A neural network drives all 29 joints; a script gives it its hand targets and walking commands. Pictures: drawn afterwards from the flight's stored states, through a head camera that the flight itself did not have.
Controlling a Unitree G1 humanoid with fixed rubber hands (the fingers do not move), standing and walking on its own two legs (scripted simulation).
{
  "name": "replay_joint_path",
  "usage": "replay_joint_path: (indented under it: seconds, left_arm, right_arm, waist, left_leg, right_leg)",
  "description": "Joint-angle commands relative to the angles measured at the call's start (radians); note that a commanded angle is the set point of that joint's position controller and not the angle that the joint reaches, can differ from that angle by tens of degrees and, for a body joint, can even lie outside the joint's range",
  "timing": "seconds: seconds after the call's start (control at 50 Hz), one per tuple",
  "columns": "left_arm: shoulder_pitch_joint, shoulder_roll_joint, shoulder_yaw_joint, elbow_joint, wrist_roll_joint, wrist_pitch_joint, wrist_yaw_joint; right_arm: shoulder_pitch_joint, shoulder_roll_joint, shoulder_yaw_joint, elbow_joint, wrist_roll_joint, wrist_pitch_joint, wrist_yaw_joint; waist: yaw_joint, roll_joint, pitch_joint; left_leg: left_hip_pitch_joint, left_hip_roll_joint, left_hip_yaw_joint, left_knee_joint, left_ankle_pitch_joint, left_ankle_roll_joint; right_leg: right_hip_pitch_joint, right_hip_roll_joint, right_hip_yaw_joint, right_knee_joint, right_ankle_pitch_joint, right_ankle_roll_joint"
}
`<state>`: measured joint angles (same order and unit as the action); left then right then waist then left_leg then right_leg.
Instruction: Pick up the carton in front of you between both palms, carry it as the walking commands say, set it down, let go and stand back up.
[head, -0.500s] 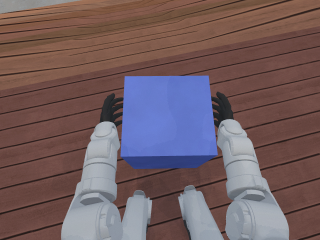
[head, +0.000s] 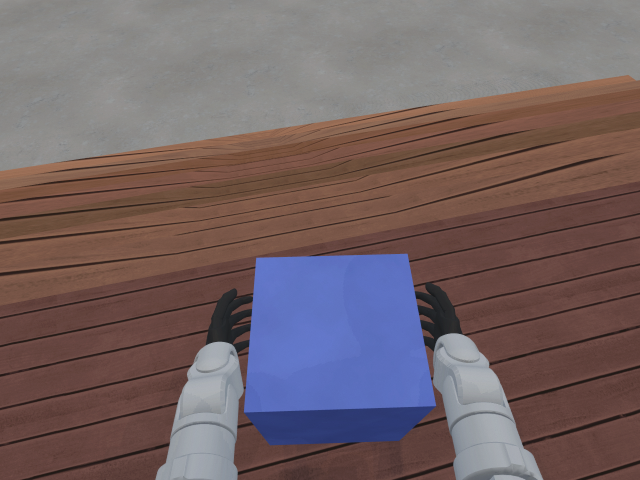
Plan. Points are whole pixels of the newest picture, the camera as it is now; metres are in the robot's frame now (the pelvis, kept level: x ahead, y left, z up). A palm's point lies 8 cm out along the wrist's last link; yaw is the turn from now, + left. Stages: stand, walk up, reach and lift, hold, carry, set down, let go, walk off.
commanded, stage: reach and lift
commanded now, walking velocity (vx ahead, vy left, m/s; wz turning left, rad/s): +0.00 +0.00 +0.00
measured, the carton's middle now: (333, 356) +0.33 -0.01 -0.09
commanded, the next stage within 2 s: hold in 1.28 s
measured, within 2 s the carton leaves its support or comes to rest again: neither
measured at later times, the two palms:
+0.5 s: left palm (199, 344) +0.29 +0.15 +0.06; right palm (465, 332) +0.29 -0.15 +0.06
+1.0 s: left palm (197, 332) +0.30 +0.15 +0.07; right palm (466, 319) +0.30 -0.15 +0.07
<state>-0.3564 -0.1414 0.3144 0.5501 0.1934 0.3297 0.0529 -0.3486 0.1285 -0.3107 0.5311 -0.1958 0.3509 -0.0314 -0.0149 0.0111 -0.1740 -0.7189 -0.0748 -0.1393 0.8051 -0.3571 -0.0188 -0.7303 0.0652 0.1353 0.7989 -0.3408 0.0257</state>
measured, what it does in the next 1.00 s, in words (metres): stands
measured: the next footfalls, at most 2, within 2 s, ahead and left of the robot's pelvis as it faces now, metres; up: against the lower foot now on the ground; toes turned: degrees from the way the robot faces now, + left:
none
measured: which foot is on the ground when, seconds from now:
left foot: down 0.00-1.00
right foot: down 0.00-1.00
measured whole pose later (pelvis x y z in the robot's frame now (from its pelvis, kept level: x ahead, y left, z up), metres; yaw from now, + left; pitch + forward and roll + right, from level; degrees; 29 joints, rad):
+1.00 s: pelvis +0.01 +0.00 +0.04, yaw +0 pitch -4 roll +0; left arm -0.27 -0.15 0.25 0.32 0.28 0.65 0.00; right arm -0.27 0.15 -0.24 0.31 -0.28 0.66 0.00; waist 0.00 0.00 0.00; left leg -0.11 -0.04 -0.14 0.40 -0.22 -0.01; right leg -0.12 0.04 0.14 0.40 -0.20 0.01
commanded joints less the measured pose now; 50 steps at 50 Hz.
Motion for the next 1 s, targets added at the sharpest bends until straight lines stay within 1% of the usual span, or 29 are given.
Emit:
replay_joint_path:
  seconds: [0.0, 0.1, 0.18, 0.22, 0.28, 0.34, 0.38, 0.44, 0.5, 0.58, 0.66, 0.98]
  left_arm:
    - [-0.442, -1.017, -0.606, 0.007, -0.134, 0.027, -0.25]
    - [-0.379, -1.01, -0.652, -0.071, -0.157, 0.104, -0.263]
    - [-0.342, -1.003, -0.665, -0.132, -0.166, 0.173, -0.273]
    - [-0.332, -0.991, -0.648, -0.147, -0.16, 0.207, -0.278]
    - [-0.336, -0.973, -0.607, -0.138, -0.14, 0.244, -0.286]
    - [-0.374, -0.964, -0.556, -0.109, -0.116, 0.258, -0.296]
    - [-0.424, -0.975, -0.547, -0.103, -0.113, 0.255, -0.304]
    - [-0.489, -0.994, -0.559, -0.12, -0.124, 0.248, -0.311]
    - [-0.518, -1.0, -0.566, -0.124, -0.126, 0.247, -0.313]
    - [-0.516, -0.995, -0.566, -0.119, -0.126, 0.253, -0.312]
    - [-0.495, -0.985, -0.565, -0.128, -0.124, 0.261, -0.31]
    - [-0.37, -0.958, -0.611, -0.246, -0.152, 0.299, -0.296]
  right_arm:
    - [-0.458, 1.014, 0.614, -0.01, 0.139, 0.014, 0.239]
    - [-0.396, 1.007, 0.651, -0.079, 0.161, 0.085, 0.246]
    - [-0.36, 0.995, 0.669, -0.146, 0.168, 0.154, 0.25]
    - [-0.343, 0.991, 0.649, -0.156, 0.164, 0.187, 0.252]
    - [-0.347, 0.976, 0.606, -0.141, 0.147, 0.222, 0.262]
    - [-0.387, 0.967, 0.559, -0.113, 0.125, 0.237, 0.271]
    - [-0.44, 0.977, 0.553, -0.11, 0.122, 0.234, 0.278]
    - [-0.51, 0.999, 0.572, -0.132, 0.135, 0.227, 0.284]
    - [-0.537, 1.003, 0.576, -0.134, 0.137, 0.227, 0.285]
    - [-0.532, 1.003, 0.577, -0.128, 0.135, 0.233, 0.283]
    - [-0.51, 0.995, 0.575, -0.137, 0.132, 0.24, 0.28]
    - [-0.387, 0.968, 0.619, -0.252, 0.163, 0.279, 0.27]
  waist:
    - [0.003, -0.012, -0.406]
    - [0.008, -0.011, -0.304]
    - [0.006, -0.012, -0.202]
    - [0.005, -0.006, -0.139]
    - [0.005, -0.001, -0.047]
    - [0.009, -0.004, 0.012]
    - [0.009, -0.006, 0.01]
    - [0.014, -0.009, -0.045]
    - [0.014, -0.01, -0.071]
    - [0.014, -0.011, -0.076]
    - [0.012, -0.01, -0.078]
    - [0.012, -0.009, -0.091]
  left_leg:
    - [0.323, -0.039, 0.049, -0.169, 0.358, 0.009]
    - [0.455, -0.028, 0.047, -0.277, 0.394, 0.006]
    - [0.529, -0.02, 0.046, -0.356, 0.389, 0.003]
    - [0.546, -0.02, 0.05, -0.388, 0.353, 0.002]
    - [0.548, -0.018, 0.057, -0.423, 0.265, 0.005]
    - [0.534, -0.014, 0.066, -0.437, 0.182, 0.009]
    - [0.532, -0.013, 0.07, -0.433, 0.147, 0.012]
    - [0.545, -0.011, 0.068, -0.419, 0.153, 0.014]
    - [0.556, -0.011, 0.07, -0.417, 0.148, 0.014]
    - [0.568, -0.013, 0.073, -0.424, 0.157, 0.014]
    - [0.584, -0.017, 0.076, -0.433, 0.191, 0.011]
    - [0.658, -0.025, 0.067, -0.459, 0.366, 0.001]
  right_leg:
    - [0.385, 0.045, -0.056, -0.152, 0.374, -0.012]
    - [0.512, 0.034, -0.055, -0.263, 0.408, -0.008]
    - [0.588, 0.031, -0.054, -0.345, 0.393, -0.008]
    - [0.601, 0.031, -0.055, -0.376, 0.354, -0.011]
    - [0.602, 0.027, -0.062, -0.409, 0.267, -0.016]
    - [0.593, 0.023, -0.069, -0.422, 0.186, -0.02]
    - [0.591, 0.022, -0.072, -0.419, 0.15, -0.023]
    - [0.608, 0.02, -0.072, -0.405, 0.154, -0.023]
    - [0.615, 0.02, -0.072, -0.402, 0.147, -0.021]
    - [0.626, 0.021, -0.072, -0.409, 0.157, -0.017]
    - [0.643, 0.024, -0.073, -0.418, 0.193, -0.015]
    - [0.715, 0.034, -0.066, -0.445, 0.371, -0.005]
